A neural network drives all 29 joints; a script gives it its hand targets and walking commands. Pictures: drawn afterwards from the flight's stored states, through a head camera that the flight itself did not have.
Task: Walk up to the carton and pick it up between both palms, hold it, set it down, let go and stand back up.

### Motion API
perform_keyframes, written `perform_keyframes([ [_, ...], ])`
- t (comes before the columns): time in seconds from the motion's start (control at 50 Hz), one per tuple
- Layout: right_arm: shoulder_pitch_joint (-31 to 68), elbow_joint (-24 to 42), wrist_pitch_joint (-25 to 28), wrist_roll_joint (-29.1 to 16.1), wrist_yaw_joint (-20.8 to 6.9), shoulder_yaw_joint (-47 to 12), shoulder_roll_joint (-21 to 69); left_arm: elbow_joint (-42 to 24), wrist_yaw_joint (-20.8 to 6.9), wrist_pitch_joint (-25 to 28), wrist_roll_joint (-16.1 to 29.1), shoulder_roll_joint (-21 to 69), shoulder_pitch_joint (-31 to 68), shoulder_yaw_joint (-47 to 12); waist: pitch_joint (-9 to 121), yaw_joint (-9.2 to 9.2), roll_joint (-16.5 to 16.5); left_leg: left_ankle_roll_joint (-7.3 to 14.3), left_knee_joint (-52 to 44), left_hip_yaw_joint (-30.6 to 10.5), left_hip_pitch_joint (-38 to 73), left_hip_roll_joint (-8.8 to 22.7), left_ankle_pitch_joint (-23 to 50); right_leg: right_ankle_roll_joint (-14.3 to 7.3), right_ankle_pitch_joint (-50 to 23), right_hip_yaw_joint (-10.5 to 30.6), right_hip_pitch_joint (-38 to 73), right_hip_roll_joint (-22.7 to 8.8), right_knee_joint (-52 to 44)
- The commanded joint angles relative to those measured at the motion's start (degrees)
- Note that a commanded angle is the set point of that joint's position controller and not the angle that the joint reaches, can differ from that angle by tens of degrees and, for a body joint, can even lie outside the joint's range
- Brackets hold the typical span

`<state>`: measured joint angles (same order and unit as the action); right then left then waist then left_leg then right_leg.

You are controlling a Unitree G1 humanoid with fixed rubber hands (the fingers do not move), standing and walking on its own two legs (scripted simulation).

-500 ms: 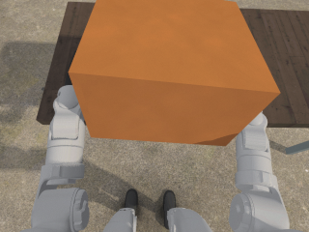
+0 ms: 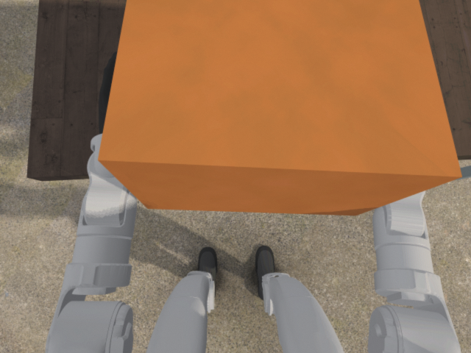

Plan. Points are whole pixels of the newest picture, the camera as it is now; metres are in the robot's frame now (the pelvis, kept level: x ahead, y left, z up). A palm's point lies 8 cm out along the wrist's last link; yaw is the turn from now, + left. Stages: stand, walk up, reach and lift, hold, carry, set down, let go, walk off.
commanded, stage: set down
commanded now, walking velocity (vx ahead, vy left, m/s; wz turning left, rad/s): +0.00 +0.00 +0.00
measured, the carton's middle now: (265, 91) +0.43 -0.03 +0.05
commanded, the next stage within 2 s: none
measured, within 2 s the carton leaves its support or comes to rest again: rests again in 1.88 s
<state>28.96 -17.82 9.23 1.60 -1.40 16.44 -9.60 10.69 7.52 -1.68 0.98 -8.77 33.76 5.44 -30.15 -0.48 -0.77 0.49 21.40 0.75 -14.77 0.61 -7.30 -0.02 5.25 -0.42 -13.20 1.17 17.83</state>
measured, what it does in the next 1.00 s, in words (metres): shifts its weight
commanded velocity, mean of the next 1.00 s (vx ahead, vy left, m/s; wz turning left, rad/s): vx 0.00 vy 0.00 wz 0.00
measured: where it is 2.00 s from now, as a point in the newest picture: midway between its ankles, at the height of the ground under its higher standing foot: (236, 283)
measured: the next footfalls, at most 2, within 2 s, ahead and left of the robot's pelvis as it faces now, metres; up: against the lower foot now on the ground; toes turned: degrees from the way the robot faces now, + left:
none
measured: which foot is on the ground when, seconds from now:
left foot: down 0.00-1.00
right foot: down 0.00-1.00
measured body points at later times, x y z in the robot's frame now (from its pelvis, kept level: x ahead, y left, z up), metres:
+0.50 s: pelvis -0.03 -0.01 +0.00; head +0.20 +0.00 +0.37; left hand +0.42 +0.19 -0.03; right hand +0.42 -0.20 -0.05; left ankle +0.04 +0.11 -0.75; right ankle +0.04 -0.12 -0.75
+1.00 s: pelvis -0.05 -0.02 -0.02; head +0.22 +0.00 +0.33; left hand +0.44 +0.19 -0.06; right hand +0.45 -0.20 -0.07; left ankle +0.04 +0.11 -0.75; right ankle +0.04 -0.12 -0.75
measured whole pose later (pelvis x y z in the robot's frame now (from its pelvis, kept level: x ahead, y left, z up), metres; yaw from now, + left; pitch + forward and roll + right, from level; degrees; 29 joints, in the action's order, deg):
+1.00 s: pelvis -0.05 -0.02 -0.02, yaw +1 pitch +9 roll -1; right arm 53.0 -44.6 17.7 2.2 -2.9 21.1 -12.1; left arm 44.9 9.0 14.4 15.7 -18.1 56.1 -0.9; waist -29.9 -2.8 0.8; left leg -1.1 29.0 -1.0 -33.2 1.8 -5.2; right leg -1.6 4.7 -2.2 -32.3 2.3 27.6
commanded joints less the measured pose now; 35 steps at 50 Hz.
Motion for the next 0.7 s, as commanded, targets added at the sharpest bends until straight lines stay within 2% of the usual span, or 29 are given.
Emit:
perform_keyframes([
  [0.0,34.9,24.1,8.7,0.7,-7.2,-37.7,29.1,-16.0,-9.8,2.6,0.0,31.4,23.4,-31.2,92.2,-1.39,2.2,0.1,4.1,-3.2,27.2,-2.3,35.8,4.8,-43.0,0.8,26.8,1.8,6.4],
  [0.06,36.5,23.6,9.1,1.7,-6.9,-37.1,29.7,-14.9,-10.5,3.2,0.1,31.2,25.0,-29.8,92.8,-1.56,3.0,0.7,2.8,-3.3,23.7,-2.3,34.4,5.1,-44.2,1.1,28.3,1.4,6.7],
  [0.12,38.4,21.9,9.6,3.0,-7.1,-35.4,29.4,-12.9,-10.8,4.1,0.2,30.8,27.4,-29.0,92.5,-1.30,3.1,0.7,2.1,-3.4,25.3,-2.0,32.8,5.0,-41.6,0.8,26.5,1.6,6.0],
  [0.3,42.5,5.3,11.4,7.6,-9.8,-26.3,28.7,0.9,-8.9,8.1,1.2,30.0,34.2,-27.2,93.8,-0.03,1.4,-1.4,1.2,-3.7,27.6,-1.1,22.6,3.2,-20.5,-0.7,9.6,2.5,1.6],
  [0.38,45.3,0.6,12.4,8.8,-10.9,-23.6,28.7,4.9,-8.2,10.1,2.7,28.9,37.6,-27.2,93.6,0.19,1.1,-1.4,1.2,-4.0,26.5,-1.2,18.3,3.0,-14.4,-0.8,6.8,2.6,1.7],
  [0.54,51.9,1.8,14.5,7.1,-11.2,-24.5,26.2,4.2,-8.0,13.5,6.7,24.6,45.3,-29.1,83.2,-1.14,2.0,0.4,2.9,-4.4,20.1,-1.8,10.9,4.5,-10.3,0.8,13.9,2.1,6.0],
  [0.68,52.0,-6.6,13.0,8.1,-11.9,-22.9,26.0,10.2,-7.5,14.7,7.9,22.4,46.4,-28.5,87.4,-2.13,1.0,1.4,3.6,-3.4,11.5,-1.9,7.4,4.7,-5.2,1.3,8.6,1.1,6.7],
])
